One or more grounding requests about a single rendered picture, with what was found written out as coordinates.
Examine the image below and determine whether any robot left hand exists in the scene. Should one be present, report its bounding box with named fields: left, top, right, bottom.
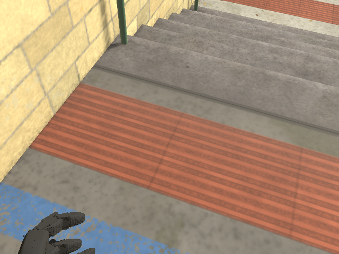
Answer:
left=18, top=212, right=95, bottom=254

